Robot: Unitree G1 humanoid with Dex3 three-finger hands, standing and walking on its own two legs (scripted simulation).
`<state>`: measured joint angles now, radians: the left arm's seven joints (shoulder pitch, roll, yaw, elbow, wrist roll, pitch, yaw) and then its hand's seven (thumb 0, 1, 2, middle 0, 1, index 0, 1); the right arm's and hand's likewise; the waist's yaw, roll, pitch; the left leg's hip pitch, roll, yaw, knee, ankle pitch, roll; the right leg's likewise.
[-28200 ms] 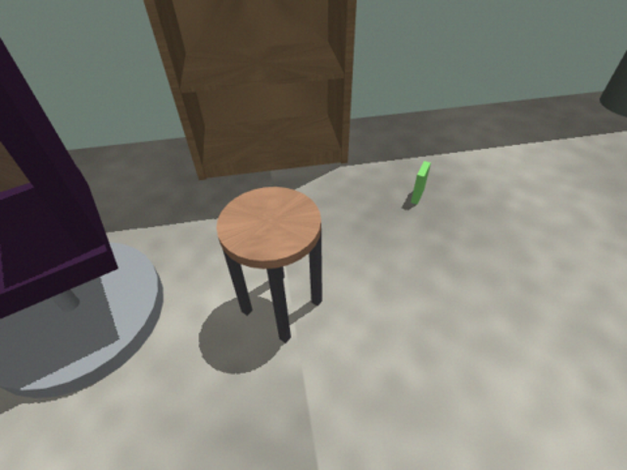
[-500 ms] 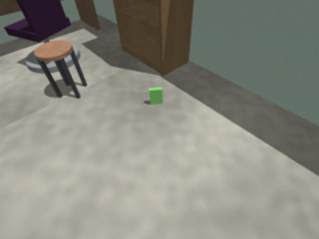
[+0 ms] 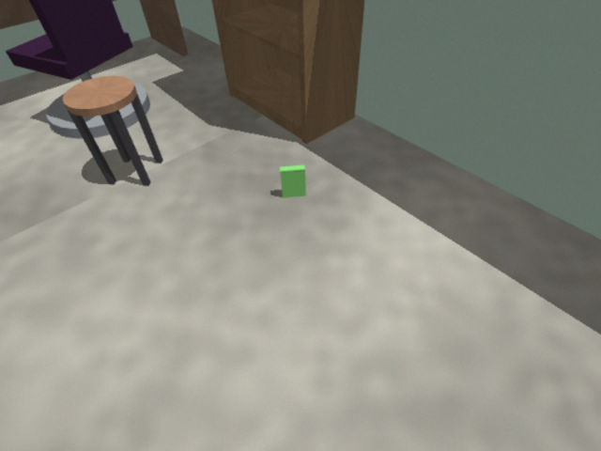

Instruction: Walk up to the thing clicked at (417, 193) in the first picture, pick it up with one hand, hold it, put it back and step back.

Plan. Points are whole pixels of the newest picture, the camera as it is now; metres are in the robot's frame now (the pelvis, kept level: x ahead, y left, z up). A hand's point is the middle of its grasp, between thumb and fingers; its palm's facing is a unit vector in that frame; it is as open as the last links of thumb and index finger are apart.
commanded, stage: stand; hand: left
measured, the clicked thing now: (293, 181) +1.40 +0.11 -0.70
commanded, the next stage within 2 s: walk up in 0.70 s
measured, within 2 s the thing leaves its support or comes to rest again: neither
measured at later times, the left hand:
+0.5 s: hand out of the picture +0.08 +0.25 -0.15, palm faces -0.03 -0.94 -0.35, open 7.3 cm
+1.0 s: hand out of the picture +0.06 +0.34 -0.17, palm faces +0.02 -0.94 -0.35, open 7.3 cm
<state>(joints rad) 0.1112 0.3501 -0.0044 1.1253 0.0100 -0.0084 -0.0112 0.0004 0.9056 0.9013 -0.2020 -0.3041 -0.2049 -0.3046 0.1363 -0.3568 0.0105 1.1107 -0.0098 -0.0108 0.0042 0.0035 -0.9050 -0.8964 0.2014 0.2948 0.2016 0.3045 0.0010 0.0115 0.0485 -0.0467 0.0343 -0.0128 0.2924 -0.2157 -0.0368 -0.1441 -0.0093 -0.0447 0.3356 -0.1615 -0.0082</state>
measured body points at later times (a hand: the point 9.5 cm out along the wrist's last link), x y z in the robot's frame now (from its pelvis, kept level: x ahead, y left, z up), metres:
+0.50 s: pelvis +0.00 +0.00 +0.00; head +0.01 +0.00 +0.45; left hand +0.08 +0.30 -0.13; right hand +0.07 -0.30 -0.14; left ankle -0.03 +0.14 -0.75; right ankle +0.01 -0.11 -0.75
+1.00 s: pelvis +0.04 +0.05 -0.02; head +0.04 +0.07 +0.43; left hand +0.05 +0.39 -0.15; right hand +0.13 -0.29 -0.11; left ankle +0.11 +0.17 -0.75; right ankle +0.01 -0.11 -0.74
